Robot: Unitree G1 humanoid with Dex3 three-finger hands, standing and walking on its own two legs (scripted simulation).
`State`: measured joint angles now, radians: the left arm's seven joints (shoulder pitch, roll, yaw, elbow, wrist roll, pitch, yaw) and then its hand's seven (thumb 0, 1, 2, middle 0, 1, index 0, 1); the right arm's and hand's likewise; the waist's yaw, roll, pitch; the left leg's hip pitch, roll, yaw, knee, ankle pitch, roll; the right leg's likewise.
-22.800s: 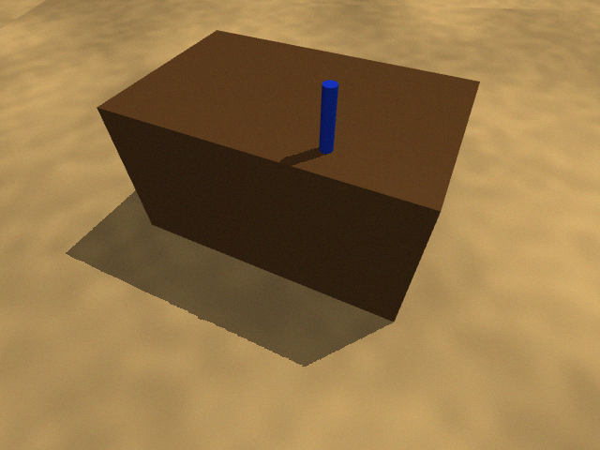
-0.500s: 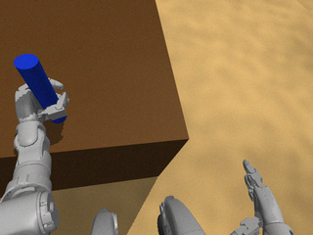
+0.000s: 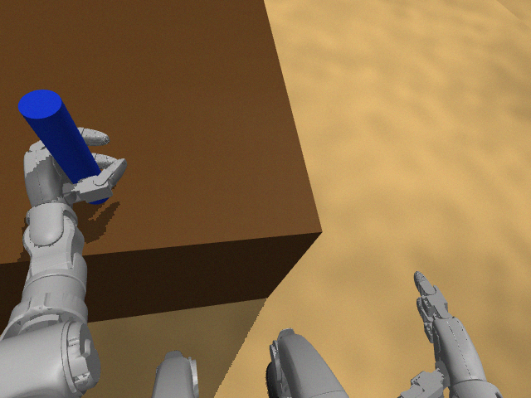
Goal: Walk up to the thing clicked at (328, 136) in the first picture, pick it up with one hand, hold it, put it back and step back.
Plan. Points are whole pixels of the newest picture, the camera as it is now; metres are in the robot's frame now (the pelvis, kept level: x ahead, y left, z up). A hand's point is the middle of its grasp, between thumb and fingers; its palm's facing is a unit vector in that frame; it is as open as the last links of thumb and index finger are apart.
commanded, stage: open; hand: left
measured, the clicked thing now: (74, 157) +0.48 +0.20 +0.04
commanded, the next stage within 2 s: withdraw in 0.18 s
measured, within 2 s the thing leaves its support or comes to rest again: neither
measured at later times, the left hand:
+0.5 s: hand (78, 158) +0.48 +0.21 +0.03, palm faces +0.16 -0.99 +0.00, open 15.9 cm
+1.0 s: hand out of the picture +0.47 +0.29 +0.12, palm faces +0.25 -0.93 -0.27, open 17.5 cm
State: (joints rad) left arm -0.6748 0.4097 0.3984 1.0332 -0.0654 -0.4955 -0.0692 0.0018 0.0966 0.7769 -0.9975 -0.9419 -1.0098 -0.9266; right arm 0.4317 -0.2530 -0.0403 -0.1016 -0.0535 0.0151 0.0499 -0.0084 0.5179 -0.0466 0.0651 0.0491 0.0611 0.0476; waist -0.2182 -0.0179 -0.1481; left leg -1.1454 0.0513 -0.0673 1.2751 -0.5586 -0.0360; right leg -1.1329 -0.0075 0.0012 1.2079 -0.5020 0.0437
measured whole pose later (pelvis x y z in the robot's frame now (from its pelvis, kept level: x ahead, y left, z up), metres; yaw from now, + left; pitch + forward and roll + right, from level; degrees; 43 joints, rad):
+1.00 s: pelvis +0.02 +0.00 +0.06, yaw +0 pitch +16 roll -1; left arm -0.65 0.59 0.40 0.98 0.03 -0.11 -0.09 -0.01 -0.55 0.05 -0.06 -0.06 -0.07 -0.05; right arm 0.40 -0.25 -0.03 0.09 0.03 0.13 0.02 -0.01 0.53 -0.06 0.06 0.05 0.06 0.05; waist -0.11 0.00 -0.12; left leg -0.78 0.05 -0.02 0.97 -0.47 -0.03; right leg -0.79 -0.01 0.03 0.92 -0.42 0.05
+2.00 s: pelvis +0.02 -0.02 +0.06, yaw +2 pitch +8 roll +0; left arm 0.54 0.30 0.27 -0.19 -0.07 0.05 0.05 -0.01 -0.42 0.02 -0.05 -0.05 -0.06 -0.03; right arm 0.49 -0.22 -0.15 0.15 0.05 0.03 -0.08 -0.01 0.49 -0.06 0.07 0.05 0.06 0.05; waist 0.04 0.02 -0.13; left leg -0.61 0.03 -0.04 0.93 -0.47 -0.05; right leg -0.63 -0.04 0.01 0.95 -0.46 0.03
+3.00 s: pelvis +0.03 +0.00 +0.05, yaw +1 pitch +11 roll +0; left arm 0.48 0.20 0.01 0.01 -0.03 0.12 0.07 -0.01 -0.59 0.02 -0.05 -0.04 -0.05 -0.04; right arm 0.47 -0.19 -0.01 0.05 0.03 0.05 -0.09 0.01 -0.89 -0.90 0.21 0.30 0.21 0.30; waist 0.01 0.00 -0.14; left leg -0.67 0.03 -0.03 1.00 -0.51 -0.03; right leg -0.68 -0.04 0.02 0.99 -0.49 0.04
